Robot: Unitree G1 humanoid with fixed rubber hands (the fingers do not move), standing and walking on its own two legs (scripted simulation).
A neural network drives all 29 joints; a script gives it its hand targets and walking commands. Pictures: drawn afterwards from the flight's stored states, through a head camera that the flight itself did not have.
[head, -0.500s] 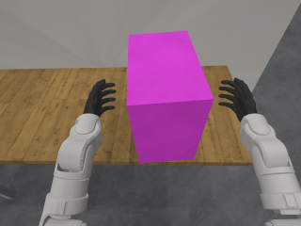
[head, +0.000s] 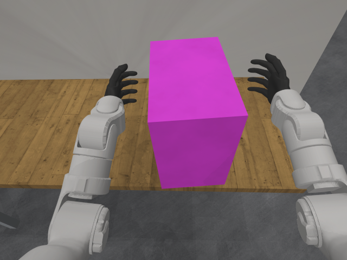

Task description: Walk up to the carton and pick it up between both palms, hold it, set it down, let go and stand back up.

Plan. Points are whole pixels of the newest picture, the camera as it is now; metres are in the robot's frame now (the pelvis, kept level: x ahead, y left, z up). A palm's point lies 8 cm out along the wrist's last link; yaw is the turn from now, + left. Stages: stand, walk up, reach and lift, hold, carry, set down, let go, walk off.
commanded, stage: reach and lift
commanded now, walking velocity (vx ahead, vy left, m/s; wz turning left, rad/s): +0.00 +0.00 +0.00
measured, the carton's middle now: (188, 115) +0.46 +0.00 +0.05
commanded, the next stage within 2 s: none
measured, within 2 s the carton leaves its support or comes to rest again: neither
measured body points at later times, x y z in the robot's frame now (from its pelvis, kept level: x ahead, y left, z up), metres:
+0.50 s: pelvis +0.00 +0.00 +0.00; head +0.01 +0.00 +0.45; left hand +0.43 +0.17 +0.15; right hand +0.44 -0.18 +0.15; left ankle +0.01 +0.13 -0.74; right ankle +0.02 -0.10 -0.74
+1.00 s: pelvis +0.02 +0.00 +0.00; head +0.04 +0.01 +0.45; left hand +0.44 +0.16 +0.08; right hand +0.45 -0.15 +0.08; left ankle +0.01 +0.13 -0.74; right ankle +0.02 -0.10 -0.74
